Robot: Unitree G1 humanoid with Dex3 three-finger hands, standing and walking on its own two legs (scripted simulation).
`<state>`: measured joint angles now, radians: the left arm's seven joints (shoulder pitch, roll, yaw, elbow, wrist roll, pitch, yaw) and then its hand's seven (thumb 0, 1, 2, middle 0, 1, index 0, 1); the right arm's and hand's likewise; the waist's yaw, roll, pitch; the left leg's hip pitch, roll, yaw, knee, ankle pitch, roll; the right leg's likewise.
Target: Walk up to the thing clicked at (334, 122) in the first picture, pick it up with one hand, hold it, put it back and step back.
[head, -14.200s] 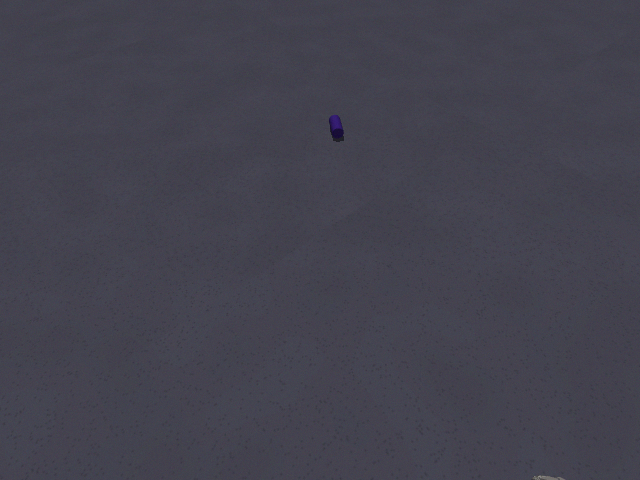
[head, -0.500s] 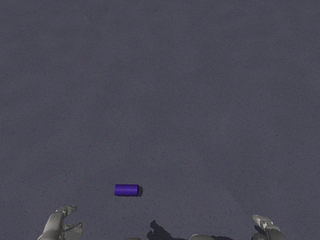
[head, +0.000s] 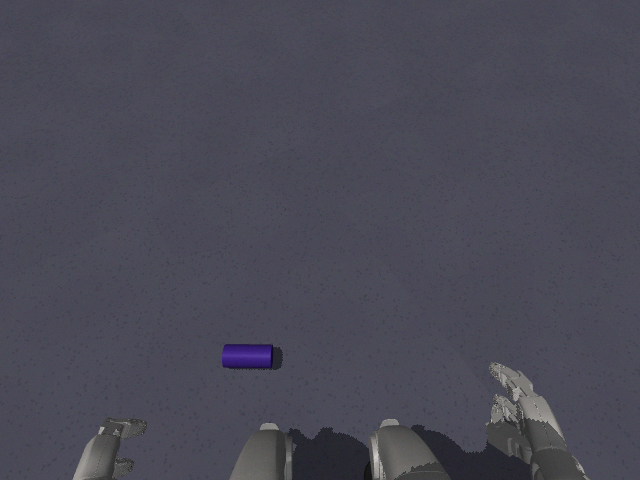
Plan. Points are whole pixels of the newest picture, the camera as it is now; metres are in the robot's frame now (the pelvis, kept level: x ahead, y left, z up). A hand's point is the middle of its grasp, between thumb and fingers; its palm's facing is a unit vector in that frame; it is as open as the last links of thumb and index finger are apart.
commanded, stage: rise first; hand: left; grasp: from above
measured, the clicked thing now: (248, 356) +0.42 +0.21 -0.66
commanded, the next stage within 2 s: none
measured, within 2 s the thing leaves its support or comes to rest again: neither
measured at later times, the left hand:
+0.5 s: hand (168, 440) +0.19 +0.27 -0.28, palm faces -0.41 -0.62 -0.67, open 14.1 cm
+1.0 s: hand (197, 385) +0.31 +0.28 -0.43, palm faces -0.49 -0.20 -0.85, open 13.9 cm
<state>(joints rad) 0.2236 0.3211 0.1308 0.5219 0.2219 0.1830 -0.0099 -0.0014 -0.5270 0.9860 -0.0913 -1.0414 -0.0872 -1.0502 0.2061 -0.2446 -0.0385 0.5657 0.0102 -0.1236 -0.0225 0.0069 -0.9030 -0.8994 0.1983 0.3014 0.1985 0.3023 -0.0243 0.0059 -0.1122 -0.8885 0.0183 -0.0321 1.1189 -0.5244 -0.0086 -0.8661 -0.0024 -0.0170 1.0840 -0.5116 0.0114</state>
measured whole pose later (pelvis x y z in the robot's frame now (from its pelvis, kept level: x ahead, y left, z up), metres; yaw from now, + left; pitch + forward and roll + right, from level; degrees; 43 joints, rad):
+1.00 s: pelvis -0.09 +0.00 -0.29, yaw -3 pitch +34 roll -5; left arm -0.61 0.61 0.12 1.10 1.01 -0.28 0.20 0.00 -0.49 1.00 -0.11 -0.99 -0.11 -1.00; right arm 0.16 -0.27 -0.04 0.73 -0.04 -0.09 0.08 0.01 -0.89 -0.90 0.20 0.30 0.20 0.30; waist -0.09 0.02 -0.13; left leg -2.09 0.00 -0.09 2.17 -0.67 -0.02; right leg -2.05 0.00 -0.05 2.12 -0.65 0.01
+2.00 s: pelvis -0.08 +0.00 -0.36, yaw -6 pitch +34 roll -7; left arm -0.84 0.74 0.13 1.38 1.31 -0.32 0.44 0.00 -0.46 0.94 -0.15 -0.91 -0.16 -0.91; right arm 0.12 -0.27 0.00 0.77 -0.15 -0.04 0.13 0.00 -0.91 -0.90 0.20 0.30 0.20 0.30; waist -0.19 -0.02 -0.07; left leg -2.29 -0.01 -0.12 2.40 -0.71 -0.02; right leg -2.24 0.01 -0.06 2.32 -0.69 0.03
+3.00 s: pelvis -0.08 +0.00 -0.36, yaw -7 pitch +33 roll -7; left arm -0.85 0.72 0.06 1.34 1.23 -0.30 0.38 0.00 -0.51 0.98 -0.09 -1.05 -0.11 -1.03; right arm 0.18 -0.28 0.06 0.74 -0.14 -0.04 0.15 0.00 -0.91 -0.89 0.20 0.30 0.20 0.30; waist -0.22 -0.01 0.00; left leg -2.31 -0.01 -0.14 2.43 -0.70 -0.02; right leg -2.25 0.02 -0.08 2.34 -0.67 0.03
